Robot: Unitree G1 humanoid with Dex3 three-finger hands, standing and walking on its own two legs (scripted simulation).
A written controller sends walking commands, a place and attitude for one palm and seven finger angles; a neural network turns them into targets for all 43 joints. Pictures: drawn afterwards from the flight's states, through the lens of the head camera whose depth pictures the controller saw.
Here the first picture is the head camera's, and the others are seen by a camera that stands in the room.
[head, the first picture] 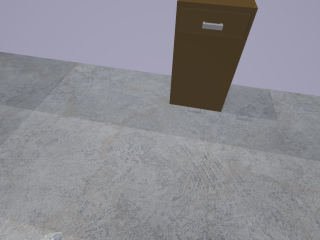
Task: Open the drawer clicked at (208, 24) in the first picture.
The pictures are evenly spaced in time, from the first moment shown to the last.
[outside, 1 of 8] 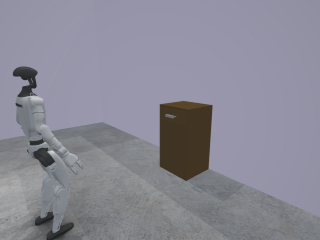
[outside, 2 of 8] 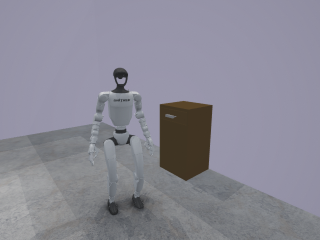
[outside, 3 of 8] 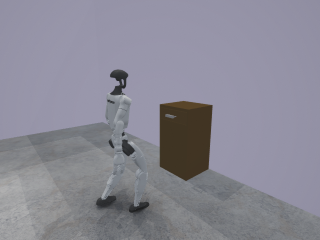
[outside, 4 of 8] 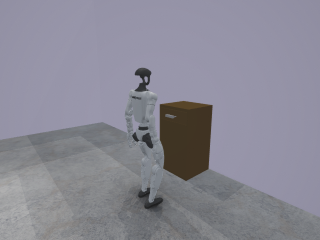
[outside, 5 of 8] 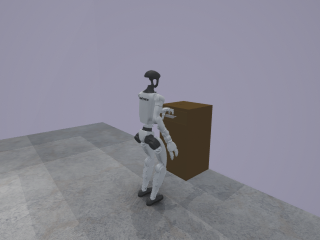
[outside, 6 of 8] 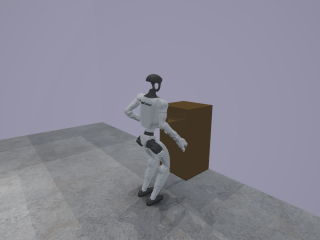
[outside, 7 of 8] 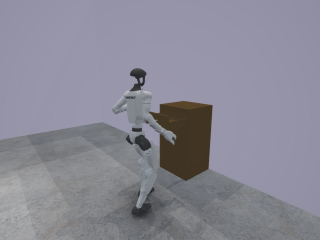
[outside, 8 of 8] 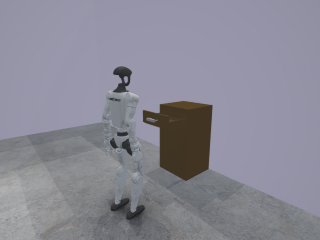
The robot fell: no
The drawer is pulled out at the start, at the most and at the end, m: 0.00 0.30 0.28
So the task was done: yes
